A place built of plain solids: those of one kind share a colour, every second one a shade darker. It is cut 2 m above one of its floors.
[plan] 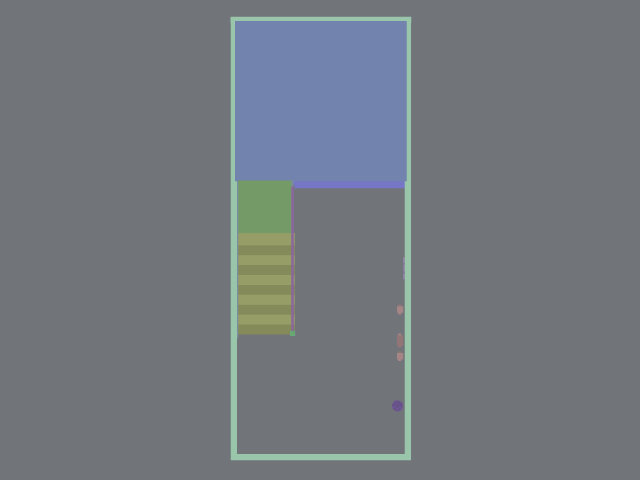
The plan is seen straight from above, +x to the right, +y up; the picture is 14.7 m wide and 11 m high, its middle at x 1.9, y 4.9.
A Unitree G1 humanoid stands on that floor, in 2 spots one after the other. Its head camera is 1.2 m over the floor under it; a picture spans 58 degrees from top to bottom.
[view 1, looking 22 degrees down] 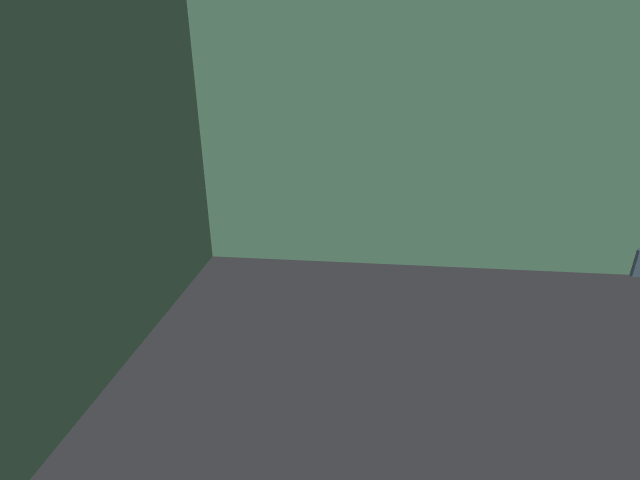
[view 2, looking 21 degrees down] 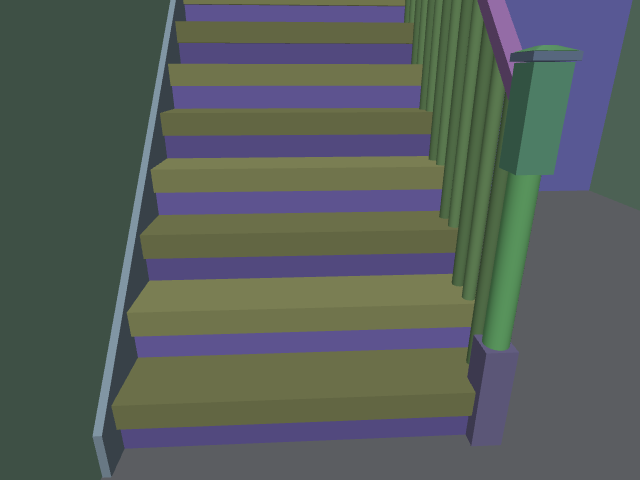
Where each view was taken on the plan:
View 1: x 2.58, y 1.00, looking -174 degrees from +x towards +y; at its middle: wall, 2.80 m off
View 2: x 0.64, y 1.60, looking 87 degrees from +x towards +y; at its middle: tread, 1.71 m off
